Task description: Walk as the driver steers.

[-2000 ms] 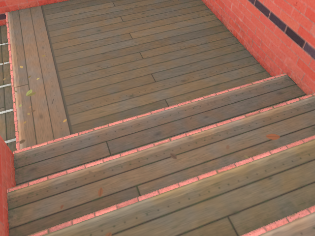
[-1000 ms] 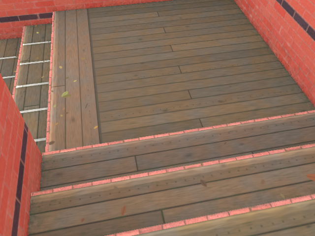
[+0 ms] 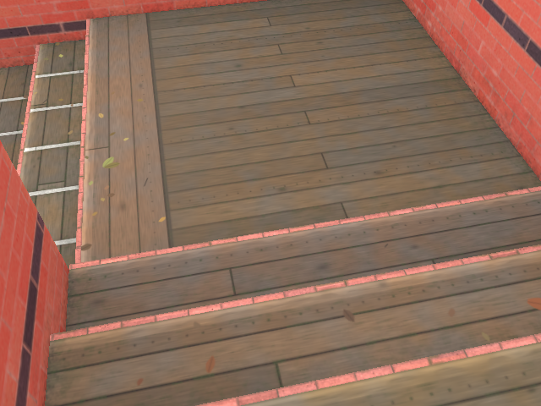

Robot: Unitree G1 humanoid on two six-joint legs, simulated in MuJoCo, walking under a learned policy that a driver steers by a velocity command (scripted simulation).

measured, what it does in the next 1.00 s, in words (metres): walks ahead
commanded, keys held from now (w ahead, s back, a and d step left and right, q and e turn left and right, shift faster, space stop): no key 0.38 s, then w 0.30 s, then w+q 0.32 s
